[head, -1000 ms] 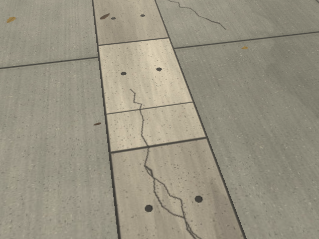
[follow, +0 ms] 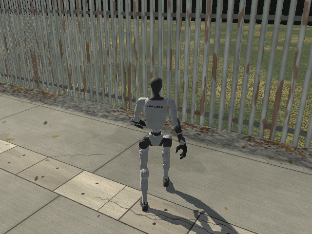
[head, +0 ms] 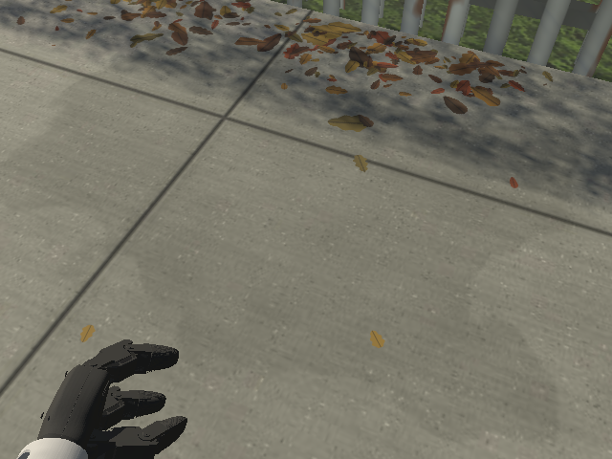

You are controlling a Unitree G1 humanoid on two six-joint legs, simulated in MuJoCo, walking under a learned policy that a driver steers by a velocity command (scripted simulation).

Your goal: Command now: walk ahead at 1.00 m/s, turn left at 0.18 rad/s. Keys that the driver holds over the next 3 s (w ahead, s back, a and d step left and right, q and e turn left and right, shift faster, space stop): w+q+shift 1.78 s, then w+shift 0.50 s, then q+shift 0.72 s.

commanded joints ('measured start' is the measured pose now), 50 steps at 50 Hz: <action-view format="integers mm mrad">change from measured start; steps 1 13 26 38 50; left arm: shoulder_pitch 16 392 346 55 374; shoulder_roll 67 32 186 19 175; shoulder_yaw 11 60 99 0 96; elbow -35 209 213 -52 23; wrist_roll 3 -32 -1 3 15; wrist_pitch -23 -92 -33 -25 -39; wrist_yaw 17 84 108 71 120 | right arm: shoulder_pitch -106 -279 5 -239 -281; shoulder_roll -216 -6 -216 -184 -133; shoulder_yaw -33 -18 -86 -79 -36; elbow -64 -166 -109 -187 -264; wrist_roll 4 -7 6 16 5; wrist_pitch -20 88 88 21 37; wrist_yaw -3 31 17 -6 -10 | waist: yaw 150 103 -168 101 182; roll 107 -41 55 -4 -172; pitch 71 70 -138 107 -202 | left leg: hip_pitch -209 -904 -6 -565 -948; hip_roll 222 164 -71 -29 -36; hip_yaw -111 -196 -107 -491 -272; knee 8 1116 521 27 1290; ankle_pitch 1080 122 128 311 -7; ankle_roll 169 99 302 329 154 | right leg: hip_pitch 344 629 477 207 952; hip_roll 76 -245 -91 -78 -388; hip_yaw -89 90 -230 12 796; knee -108 -607 521 70 -526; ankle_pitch -44 -72 377 8 -875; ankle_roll -19 -21 73 177 -30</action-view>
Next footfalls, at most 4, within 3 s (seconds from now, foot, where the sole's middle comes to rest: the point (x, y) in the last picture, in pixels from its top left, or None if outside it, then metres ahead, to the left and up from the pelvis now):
0.08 right None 0.26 -0.10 -0.77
0.52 left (210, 386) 0.66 0.16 -0.77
0.94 right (174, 238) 1.10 0.25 -0.77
1.40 left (8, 239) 1.15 0.70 -0.77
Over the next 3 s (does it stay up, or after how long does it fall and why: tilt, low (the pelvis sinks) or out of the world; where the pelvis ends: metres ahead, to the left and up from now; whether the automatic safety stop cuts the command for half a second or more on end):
stays up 1.05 1.65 0.00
